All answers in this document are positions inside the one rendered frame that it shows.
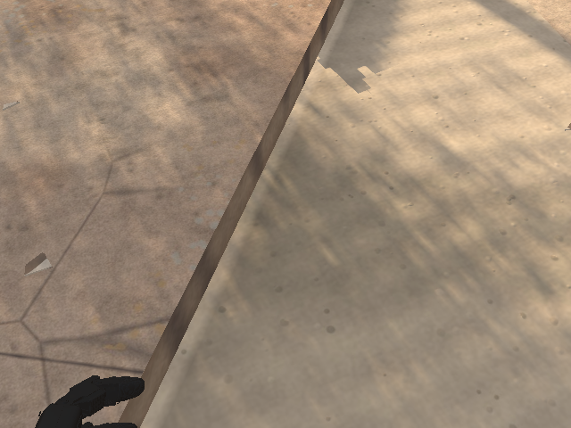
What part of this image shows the left robot hand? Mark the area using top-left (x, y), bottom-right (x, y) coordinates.
top-left (35, 375), bottom-right (145, 428)

